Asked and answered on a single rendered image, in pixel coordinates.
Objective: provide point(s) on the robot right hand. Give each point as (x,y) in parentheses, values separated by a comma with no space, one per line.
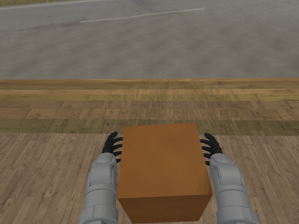
(214,146)

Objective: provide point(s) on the carton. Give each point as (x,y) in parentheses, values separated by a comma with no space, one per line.
(163,175)

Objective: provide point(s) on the robot left hand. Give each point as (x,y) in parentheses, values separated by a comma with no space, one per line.
(109,148)

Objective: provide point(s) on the robot right forearm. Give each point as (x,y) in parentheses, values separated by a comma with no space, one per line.
(232,197)

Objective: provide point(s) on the robot left forearm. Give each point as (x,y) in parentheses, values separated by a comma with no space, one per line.
(101,191)

